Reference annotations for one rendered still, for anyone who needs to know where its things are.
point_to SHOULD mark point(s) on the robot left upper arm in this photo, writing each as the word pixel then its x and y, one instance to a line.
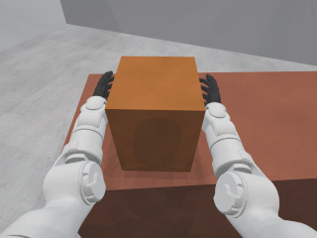
pixel 70 191

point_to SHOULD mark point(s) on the pedestal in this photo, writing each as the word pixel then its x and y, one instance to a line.
pixel 275 116

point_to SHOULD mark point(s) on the carton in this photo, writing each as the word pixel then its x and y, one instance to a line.
pixel 155 111

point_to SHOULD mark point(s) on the robot left hand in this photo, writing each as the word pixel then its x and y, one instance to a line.
pixel 102 85

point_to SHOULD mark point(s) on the robot right upper arm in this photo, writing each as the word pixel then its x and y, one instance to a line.
pixel 251 204

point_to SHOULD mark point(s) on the robot right hand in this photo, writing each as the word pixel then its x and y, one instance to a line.
pixel 213 94

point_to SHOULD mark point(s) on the robot left forearm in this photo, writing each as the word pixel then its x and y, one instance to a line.
pixel 87 136

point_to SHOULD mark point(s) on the robot right forearm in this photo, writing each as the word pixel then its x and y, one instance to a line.
pixel 224 143

